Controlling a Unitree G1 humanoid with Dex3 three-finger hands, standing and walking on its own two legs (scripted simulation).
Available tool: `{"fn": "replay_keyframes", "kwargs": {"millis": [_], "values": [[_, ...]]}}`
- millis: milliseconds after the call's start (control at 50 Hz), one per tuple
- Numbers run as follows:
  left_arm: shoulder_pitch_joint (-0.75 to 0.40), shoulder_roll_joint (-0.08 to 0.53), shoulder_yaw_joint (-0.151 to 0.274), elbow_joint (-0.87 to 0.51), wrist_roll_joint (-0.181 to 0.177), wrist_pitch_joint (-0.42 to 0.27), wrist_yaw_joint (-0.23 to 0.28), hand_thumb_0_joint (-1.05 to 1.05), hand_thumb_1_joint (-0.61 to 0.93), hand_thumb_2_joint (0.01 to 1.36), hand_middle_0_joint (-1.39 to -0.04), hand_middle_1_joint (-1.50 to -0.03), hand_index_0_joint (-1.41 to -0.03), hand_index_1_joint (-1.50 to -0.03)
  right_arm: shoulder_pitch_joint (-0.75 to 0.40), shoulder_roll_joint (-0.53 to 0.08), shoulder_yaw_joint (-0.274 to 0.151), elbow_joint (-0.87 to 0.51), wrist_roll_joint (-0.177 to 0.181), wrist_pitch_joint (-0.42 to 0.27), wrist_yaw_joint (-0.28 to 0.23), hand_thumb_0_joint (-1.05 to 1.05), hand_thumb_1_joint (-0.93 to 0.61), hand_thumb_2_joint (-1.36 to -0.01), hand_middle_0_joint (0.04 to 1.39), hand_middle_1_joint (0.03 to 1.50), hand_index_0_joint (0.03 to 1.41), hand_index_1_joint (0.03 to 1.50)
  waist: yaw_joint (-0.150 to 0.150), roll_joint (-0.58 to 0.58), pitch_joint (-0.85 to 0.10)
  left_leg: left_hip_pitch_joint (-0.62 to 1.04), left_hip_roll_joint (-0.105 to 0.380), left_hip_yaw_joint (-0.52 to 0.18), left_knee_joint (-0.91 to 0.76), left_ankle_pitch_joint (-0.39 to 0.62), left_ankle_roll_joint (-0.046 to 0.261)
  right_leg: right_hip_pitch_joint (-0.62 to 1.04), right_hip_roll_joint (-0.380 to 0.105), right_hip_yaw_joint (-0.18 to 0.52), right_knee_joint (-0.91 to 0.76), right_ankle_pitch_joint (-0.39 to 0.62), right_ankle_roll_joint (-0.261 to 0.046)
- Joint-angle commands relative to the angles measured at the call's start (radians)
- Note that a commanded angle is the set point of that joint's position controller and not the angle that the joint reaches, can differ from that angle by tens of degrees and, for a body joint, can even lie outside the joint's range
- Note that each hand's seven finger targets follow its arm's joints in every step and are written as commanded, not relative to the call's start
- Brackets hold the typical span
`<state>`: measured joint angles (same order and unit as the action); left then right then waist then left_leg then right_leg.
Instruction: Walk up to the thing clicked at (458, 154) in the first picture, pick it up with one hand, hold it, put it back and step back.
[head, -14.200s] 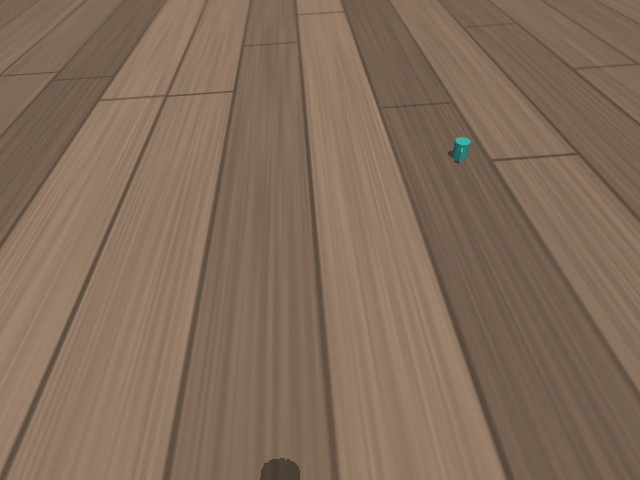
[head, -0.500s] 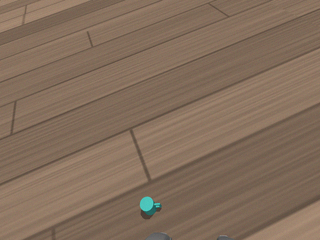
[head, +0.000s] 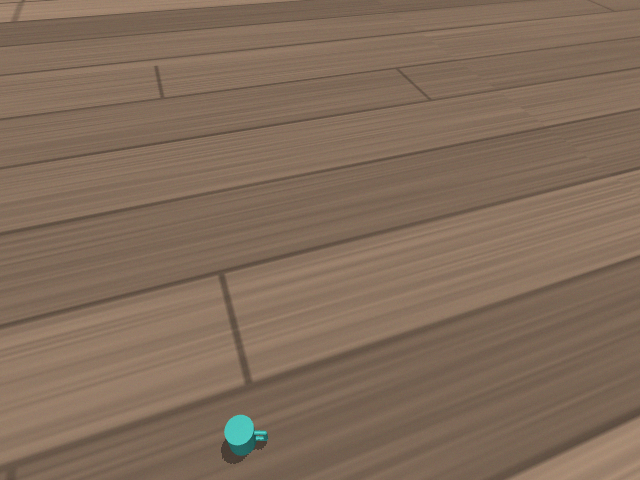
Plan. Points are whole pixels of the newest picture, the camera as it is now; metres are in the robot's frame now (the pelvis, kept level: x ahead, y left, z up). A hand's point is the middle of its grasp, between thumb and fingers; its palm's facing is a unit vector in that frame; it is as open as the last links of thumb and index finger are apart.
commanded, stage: walk up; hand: left
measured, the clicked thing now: (247, 435) +0.41 +0.21 -0.71
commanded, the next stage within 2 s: none
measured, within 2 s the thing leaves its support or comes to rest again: neither
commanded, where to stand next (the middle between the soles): +0.07 +0.02 m, yaw -1 degrees
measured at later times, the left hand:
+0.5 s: hand out of the picture +0.14 +0.31 -0.13, palm faces -0.01 -0.86 -0.51, open 7.3 cm
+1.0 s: hand out of the picture +0.02 +0.28 -0.12, palm faces -0.06 -0.88 -0.47, open 7.3 cm
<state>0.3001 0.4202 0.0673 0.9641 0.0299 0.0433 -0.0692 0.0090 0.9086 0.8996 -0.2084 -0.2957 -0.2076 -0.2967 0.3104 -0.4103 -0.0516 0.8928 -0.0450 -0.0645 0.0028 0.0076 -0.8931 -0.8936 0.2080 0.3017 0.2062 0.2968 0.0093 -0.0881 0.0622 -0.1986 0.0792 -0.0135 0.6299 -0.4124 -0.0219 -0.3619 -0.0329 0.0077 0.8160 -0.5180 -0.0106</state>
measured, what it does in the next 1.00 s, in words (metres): steps on the spot: right foot, then left foot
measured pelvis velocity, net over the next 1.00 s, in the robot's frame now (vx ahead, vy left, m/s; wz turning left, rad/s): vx -0.05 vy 0.00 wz -0.05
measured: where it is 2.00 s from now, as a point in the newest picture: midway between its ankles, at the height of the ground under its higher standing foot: outside the picture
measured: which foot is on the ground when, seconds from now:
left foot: down 0.00-0.08, up 0.10-0.46, down 0.48-0.88, up 0.90-1.00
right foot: up 0.00-0.00, down 0.02-0.52, up 0.54-0.84, down 0.86-1.00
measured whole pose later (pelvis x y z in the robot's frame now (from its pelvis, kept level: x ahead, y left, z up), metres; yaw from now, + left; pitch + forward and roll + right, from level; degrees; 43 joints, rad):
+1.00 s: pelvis -0.05 +0.00 +0.00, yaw -3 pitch -4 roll +3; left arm 0.23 0.36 0.05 0.83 0.04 0.04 0.02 0.01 0.90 0.90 -0.21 -0.30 -0.21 -0.30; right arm 0.13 -0.40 -0.06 0.79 0.00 0.09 -0.01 0.01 -0.90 -0.89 0.20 0.30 0.20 0.30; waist 0.04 0.03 0.19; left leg -0.57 -0.15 -0.15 1.16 -0.46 -0.01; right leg -0.31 0.00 0.02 0.74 -0.37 -0.06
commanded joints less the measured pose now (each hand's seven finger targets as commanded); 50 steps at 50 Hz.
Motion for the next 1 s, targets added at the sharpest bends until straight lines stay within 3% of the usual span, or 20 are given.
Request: {"fn": "replay_keyframes", "kwargs": {"millis": [0,20,40,60,80,160,260,360,440,460,500,620,720,820,840,860,880,900,940,980], "values": [[0.011,0.169,0.057,-0.102,-0.003,-0.099,0.02,0.0,0.9,0.9,-0.2,-0.3,-0.2,-0.3,-0.023,-0.271,-0.078,-0.083,0.012,0.006,-0.002,0.0,-0.9,-0.9,0.2,0.3,0.2,0.3,0.024,0.324,-0.025,0.055,0.112,-0.102,-0.018,0.396,0.209,0.082,0.046,-0.093,-0.349,0.092,-0.03],[0.176,0.204,0.079,-0.053,-0.005,-0.111,0.033,0.0,0.9,0.9,-0.2,-0.3,-0.2,-0.3,-0.048,-0.214,-0.06,-0.104,0.022,0.011,0.0,0.0,-0.9,-0.9,0.2,0.3,0.2,0.3,0.113,0.147,-0.089,-0.055,0.043,-0.021,0.26,0.411,0.155,0.311,0.019,-0.047,-0.454,0.253,-0.02],[0.278,0.324,0.106,-0.036,0.004,-0.122,0.05,0.0,0.9,0.9,-0.2,-0.3,-0.2,-0.3,-0.07,-0.13,-0.032,-0.151,0.04,0.012,0.001,0.0,-0.9,-0.9,0.2,0.3,0.2,0.3,0.146,-0.118,-0.092,-0.366,-0.061,0.009,0.51,0.15,0.083,0.501,-0.149,0.307,-0.484,0.257,-0.05],[0.248,0.359,0.099,-0.05,-0.001,-0.127,0.058,0.0,0.9,0.9,-0.2,-0.3,-0.2,-0.3,-0.13,-0.132,-0.03,-0.184,0.044,0.014,-0.01,0.0,-0.9,-0.9,0.2,0.3,0.2,0.3,0.118,-0.124,-0.034,-0.552,-0.154,-0.041,0.524,-0.155,0.06,0.477,-0.338,0.636,-0.556,0.351,-0.158],[0.185,0.353,0.092,-0.076,-0.004,-0.121,0.054,0.0,0.9,0.9,-0.2,-0.3,-0.2,-0.3,-0.143,-0.193,-0.049,-0.174,0.034,0.018,-0.02,0.0,-0.9,-0.9,0.2,0.3,0.2,0.3,0.089,0.006,0.029,-0.524,-0.069,-0.12,0.534,-0.17,0.061,0.352,-0.421,0.669,-0.538,0.364,-0.25],[0.1,0.247,0.052,-0.108,-0.029,-0.145,0.087,0.0,0.9,0.9,-0.2,-0.3,-0.2,-0.3,-0.032,-0.171,-0.057,-0.098,0.04,0.042,-0.002,0.0,-0.9,-0.9,0.2,0.3,0.2,0.3,-0.001,0.052,0.062,-0.416,-0.047,-0.117,0.469,0.02,0.056,0.29,-0.224,0.209,-0.405,0.878,-0.13],[-0.018,0.23,0.035,-0.16,-0.043,-0.124,0.148,0.0,0.9,0.9,-0.2,-0.3,-0.2,-0.3,-0.041,-0.145,-0.052,-0.107,0.04,0.119,0.003,0.0,-0.9,-0.9,0.2,0.3,0.2,0.3,-0.032,-0.04,0.057,-0.285,-0.123,-0.116,0.398,0.09,0.019,0.124,-0.201,0.082,-0.356,1.206,-0.059],[-0.029,0.224,0.043,-0.205,-0.025,-0.079,0.135,0.0,0.9,0.9,-0.2,-0.3,-0.2,-0.3,-0.123,-0.171,-0.064,-0.151,0.041,0.112,-0.009,0.0,-0.9,-0.9,0.2,0.3,0.2,0.3,0.016,-0.171,-0.083,-0.25,-0.101,-0.055,0.17,0.123,0.034,0.273,-0.203,0.076,-0.219,1.025,-0.149],[-0.027,0.222,0.033,-0.202,-0.059,-0.056,0.137,0.0,0.9,0.9,-0.2,-0.3,-0.2,-0.3,-0.096,-0.176,-0.07,-0.142,0.015,0.093,0.0,0.0,-0.9,-0.9,0.2,0.3,0.2,0.3,-0.008,-0.1,-0.116,-0.076,-0.108,0.009,-0.16,0.39,0.087,0.254,-0.154,0.059,-0.015,0.974,-0.088],[-0.011,0.202,0.027,-0.207,-0.07,-0.058,0.137,0.0,0.9,0.9,-0.2,-0.3,-0.2,-0.3,-0.082,-0.224,-0.084,-0.152,0.007,0.086,0.0,0.0,-0.9,-0.9,0.2,0.3,0.2,0.3,-0.03,0.016,-0.18,0.053,-0.046,-0.072,-0.136,0.798,0.143,0.191,-0.077,0.043,0.144,0.828,-0.036],[0.025,0.139,0.021,-0.216,-0.087,-0.046,0.155,0.0,0.9,0.9,-0.2,-0.3,-0.2,-0.3,-0.052,-0.286,-0.104,-0.171,0.02,0.084,0.001,0.0,-0.9,-0.9,0.2,0.3,0.2,0.3,-0.048,0.308,-0.28,0.27,0.242,-0.399,-0.063,1.444,0.355,-0.073,0.142,0.037,0.466,-0.206,-0.001],[0.013,0.189,0.039,-0.175,-0.073,-0.013,0.146,0.0,0.9,0.9,-0.2,-0.3,-0.2,-0.3,-0.192,-0.182,-0.079,-0.227,0.021,0.116,-0.007,0.0,-0.9,-0.9,0.2,0.3,0.2,0.3,-0.008,0.208,-0.121,-0.062,0.105,-0.191,-0.149,0.724,0.238,-0.038,0.091,0.095,0.471,-0.013,-0.001],[-0.002,0.156,0.039,-0.197,-0.053,-0.034,0.143,0.0,0.9,0.9,-0.2,-0.3,-0.2,-0.3,-0.176,-0.173,-0.079,-0.247,0.012,0.123,0.0,0.0,-0.9,-0.9,0.2,0.3,0.2,0.3,-0.028,0.296,-0.155,0.039,0.152,-0.224,-0.104,0.773,0.298,-0.014,0.05,0.024,0.182,-0.018,0.026],[0.086,0.151,0.056,-0.161,-0.012,-0.028,0.111,0.0,0.9,0.9,-0.2,-0.3,-0.2,-0.3,-0.218,-0.201,-0.081,-0.253,0.036,0.139,-0.004,0.0,-0.9,-0.9,0.2,0.3,0.2,0.3,0.031,0.248,-0.176,-0.141,0.142,-0.264,-0.056,0.417,0.186,0.212,0.031,0.03,-0.265,0.186,-0.041],[0.077,0.178,0.062,-0.17,0.005,-0.037,0.108,0.0,0.9,0.9,-0.2,-0.3,-0.2,-0.3,-0.208,-0.174,-0.072,-0.247,0.045,0.143,-0.004,0.0,-0.9,-0.9,0.2,0.3,0.2,0.3,0.031,0.139,-0.141,-0.25,0.062,-0.215,0.037,0.224,0.127,0.226,-0.019,0.141,-0.339,0.143,-0.066],[0.024,0.263,0.083,-0.201,0.022,-0.04,0.107,0.0,0.9,0.9,-0.2,-0.3,-0.2,-0.3,-0.21,-0.12,-0.061,-0.258,0.049,0.138,-0.007,0.0,-0.9,-0.9,0.2,0.3,0.2,0.3,0.033,-0.143,-0.056,-0.467,-0.158,-0.105,0.27,-0.097,0.042,0.177,-0.27,0.51,-0.455,0.151,-0.172],[-0.077,0.363,0.103,-0.252,0.028,-0.039,0.106,0.0,0.9,0.9,-0.2,-0.3,-0.2,-0.3,-0.257,-0.179,-0.078,-0.257,0.038,0.136,-0.03,0.0,-0.9,-0.9,0.2,0.3,0.2,0.3,0.07,-0.186,-0.009,-0.381,-0.205,-0.176,0.518,-0.234,0.014,-0.08,-0.46,0.663,-0.513,0.325,-0.332],[-0.142,0.34,0.102,-0.264,0.013,-0.043,0.112,0.0,0.9,0.9,-0.2,-0.3,-0.2,-0.3,-0.24,-0.222,-0.095,-0.24,0.031,0.133,-0.037,0.0,-0.9,-0.9,0.2,0.3,0.2,0.3,0.036,-0.142,0.041,-0.31,-0.155,-0.237,0.64,-0.203,0.008,-0.204,-0.481,0.683,-0.531,0.357,-0.344],[-0.222,0.209,0.071,-0.265,0.01,-0.051,0.113,0.0,0.9,0.9,-0.2,-0.3,-0.2,-0.3,-0.153,-0.205,-0.09,-0.169,0.041,0.127,-0.018,0.0,-0.9,-0.9,0.2,0.3,0.2,0.3,-0.038,0.037,0.064,-0.288,-0.221,-0.225,0.717,-0.065,0.015,-0.136,-0.254,0.304,-0.412,0.494,-0.223],[-0.212,0.149,0.069,-0.25,0.024,-0.061,0.098,0.0,0.9,0.9,-0.2,-0.3,-0.2,-0.3,-0.022,-0.159,-0.066,-0.116,0.055,0.095,-0.017,0.0,-0.9,-0.9,0.2,0.3,0.2,0.3,-0.044,-0.05,-0.075,-0.266,-0.208,-0.141,0.579,0.032,0.003,0.056,-0.114,0.178,-0.458,0.019,-0.146]]}}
